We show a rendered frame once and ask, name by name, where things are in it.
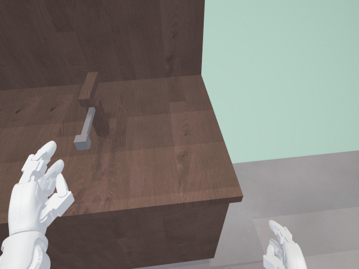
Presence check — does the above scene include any robot left hand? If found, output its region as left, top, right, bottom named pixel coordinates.
left=8, top=141, right=75, bottom=236

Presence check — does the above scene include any tap lever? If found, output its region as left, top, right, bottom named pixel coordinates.
left=74, top=107, right=95, bottom=150

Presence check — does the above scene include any robot right hand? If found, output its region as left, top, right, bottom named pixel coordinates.
left=263, top=220, right=307, bottom=269

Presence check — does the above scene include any left robot forearm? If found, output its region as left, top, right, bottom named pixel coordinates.
left=0, top=230, right=50, bottom=269

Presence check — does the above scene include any counter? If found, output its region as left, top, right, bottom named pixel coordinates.
left=0, top=0, right=243, bottom=269

